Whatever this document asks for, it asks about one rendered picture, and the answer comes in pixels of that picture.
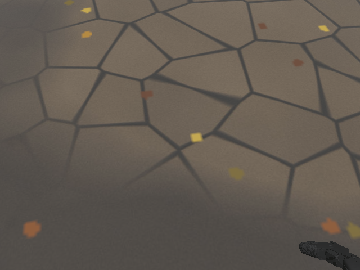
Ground robot right hand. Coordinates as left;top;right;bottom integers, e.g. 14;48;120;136
299;241;360;270

